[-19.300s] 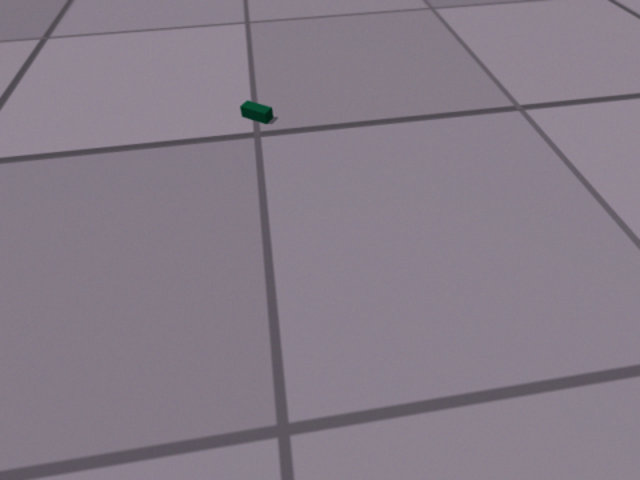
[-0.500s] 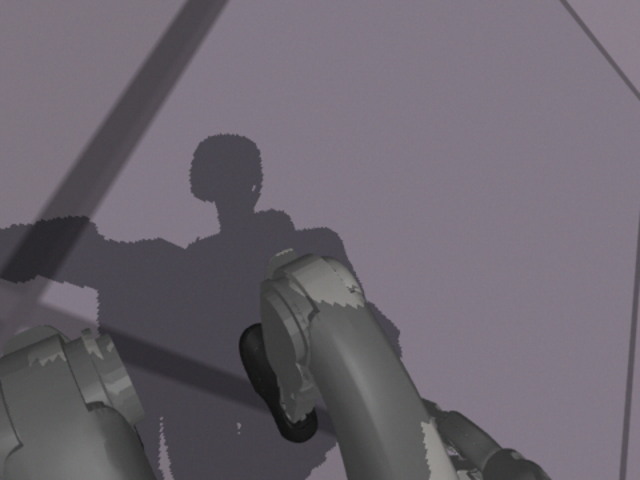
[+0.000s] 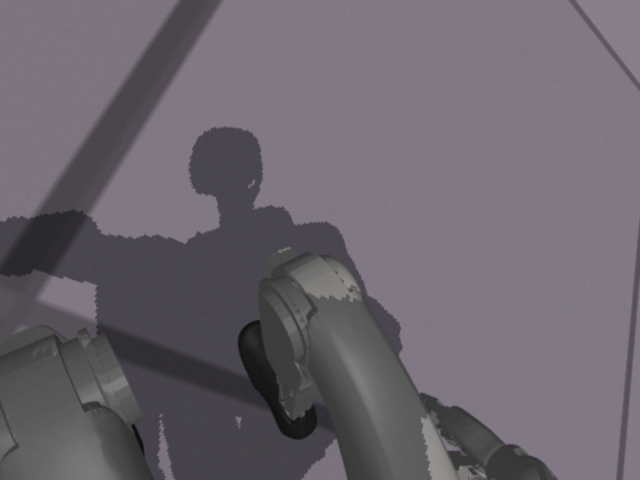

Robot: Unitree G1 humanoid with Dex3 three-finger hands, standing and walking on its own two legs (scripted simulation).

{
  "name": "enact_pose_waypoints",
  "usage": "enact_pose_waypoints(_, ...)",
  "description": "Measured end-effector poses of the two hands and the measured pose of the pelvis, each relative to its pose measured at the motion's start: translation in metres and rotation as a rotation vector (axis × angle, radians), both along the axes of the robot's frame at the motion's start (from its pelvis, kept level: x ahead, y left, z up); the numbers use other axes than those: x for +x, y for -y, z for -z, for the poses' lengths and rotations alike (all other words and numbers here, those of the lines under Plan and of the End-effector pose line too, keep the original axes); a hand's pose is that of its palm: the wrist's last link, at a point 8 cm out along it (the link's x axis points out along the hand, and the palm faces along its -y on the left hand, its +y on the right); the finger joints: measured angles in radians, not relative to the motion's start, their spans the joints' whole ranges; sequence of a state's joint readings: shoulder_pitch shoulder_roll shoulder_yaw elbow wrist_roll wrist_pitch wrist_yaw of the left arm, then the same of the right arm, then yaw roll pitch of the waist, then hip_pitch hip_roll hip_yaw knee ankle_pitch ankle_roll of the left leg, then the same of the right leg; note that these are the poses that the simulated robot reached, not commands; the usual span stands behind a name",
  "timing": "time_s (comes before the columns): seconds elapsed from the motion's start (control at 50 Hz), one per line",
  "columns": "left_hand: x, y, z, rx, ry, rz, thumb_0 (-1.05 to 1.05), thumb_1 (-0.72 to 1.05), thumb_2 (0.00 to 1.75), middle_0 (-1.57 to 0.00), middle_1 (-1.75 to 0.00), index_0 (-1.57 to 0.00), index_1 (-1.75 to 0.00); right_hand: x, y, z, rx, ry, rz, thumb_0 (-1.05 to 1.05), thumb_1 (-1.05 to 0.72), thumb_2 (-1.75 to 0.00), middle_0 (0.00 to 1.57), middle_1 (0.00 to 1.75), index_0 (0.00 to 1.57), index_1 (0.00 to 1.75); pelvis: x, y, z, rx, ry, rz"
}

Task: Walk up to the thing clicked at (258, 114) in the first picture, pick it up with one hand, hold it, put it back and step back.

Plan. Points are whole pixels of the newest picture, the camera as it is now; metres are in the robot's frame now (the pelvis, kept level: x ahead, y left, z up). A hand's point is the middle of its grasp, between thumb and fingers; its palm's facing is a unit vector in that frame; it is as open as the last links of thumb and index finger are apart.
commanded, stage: close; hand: left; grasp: from above
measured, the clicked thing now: out of the picture +0.44 +0.37 -0.28
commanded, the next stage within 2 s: settle in 1.16 s
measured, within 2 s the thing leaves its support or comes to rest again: leaves its support in 1.54 s
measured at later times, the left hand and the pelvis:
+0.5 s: hand out of the picture +0.43 +0.36 -0.24, palm faces -0.40 -0.17 -0.90, open 11.4 cm; pelvis +0.00 +0.00 +0.00, yaw +0 degrees
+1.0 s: hand out of the picture +0.43 +0.37 -0.24, palm faces -0.41 -0.17 -0.90, open 10.0 cm; pelvis +0.00 +0.00 +0.00, yaw +0 degrees
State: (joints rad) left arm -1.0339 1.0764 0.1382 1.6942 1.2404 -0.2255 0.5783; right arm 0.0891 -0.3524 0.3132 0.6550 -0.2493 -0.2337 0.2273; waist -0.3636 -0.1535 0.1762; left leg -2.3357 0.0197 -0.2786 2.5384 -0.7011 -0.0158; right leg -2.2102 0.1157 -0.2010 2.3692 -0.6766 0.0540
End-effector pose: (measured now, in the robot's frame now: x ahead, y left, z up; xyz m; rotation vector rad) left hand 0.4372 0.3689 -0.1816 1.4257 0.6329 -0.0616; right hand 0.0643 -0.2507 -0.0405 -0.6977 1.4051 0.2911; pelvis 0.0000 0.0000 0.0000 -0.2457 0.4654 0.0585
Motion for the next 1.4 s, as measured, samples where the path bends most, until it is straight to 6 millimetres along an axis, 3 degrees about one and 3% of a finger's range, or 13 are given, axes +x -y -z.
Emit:
enact_pose_waypoints(0.7, -0.0062, 0.0027, 0.0021, -0.007, -0.005, 0.013, 0.00, 0.01, 0.70, -0.44, -0.88, -0.48, -0.83, -0.0022, -0.0015, 0.0000, -0.006, -0.005, -0.009, 0.00, -0.90, -0.90, 0.21, 0.30, 0.20, 0.30, -0.0018, 0.0004, -0.0009, -0.003, 0.008, 0.005)
enact_pose_waypoints(1.4, -0.0012, 0.0011, -0.0032, -0.003, 0.006, 0.013, -0.01, 0.04, 0.44, -0.65, -0.63, -0.70, -0.57, 0.0026, -0.0022, -0.0030, -0.009, 0.009, -0.016, 0.00, -0.91, -0.90, 0.21, 0.30, 0.20, 0.30, -0.0026, -0.0002, -0.0033, -0.005, 0.001, 0.003)
